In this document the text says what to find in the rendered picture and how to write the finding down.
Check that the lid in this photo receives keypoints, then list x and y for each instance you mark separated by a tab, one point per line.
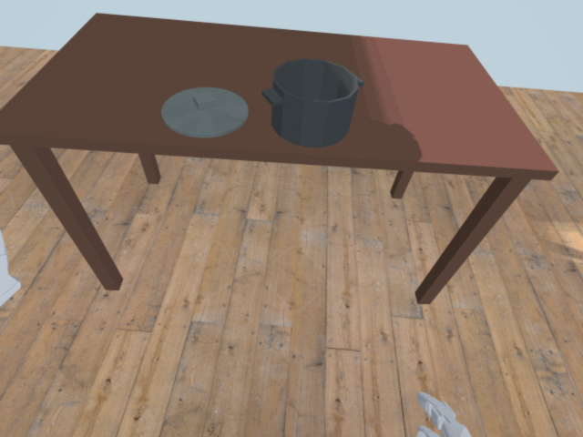
181	115

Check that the pot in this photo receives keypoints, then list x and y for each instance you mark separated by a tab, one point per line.
312	101

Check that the knob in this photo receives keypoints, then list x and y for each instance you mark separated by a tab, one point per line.
204	101

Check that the right robot hand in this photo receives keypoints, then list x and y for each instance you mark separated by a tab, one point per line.
442	416

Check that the left robot hand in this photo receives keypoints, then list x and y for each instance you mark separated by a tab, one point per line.
8	285

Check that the table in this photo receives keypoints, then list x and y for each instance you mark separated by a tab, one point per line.
423	107

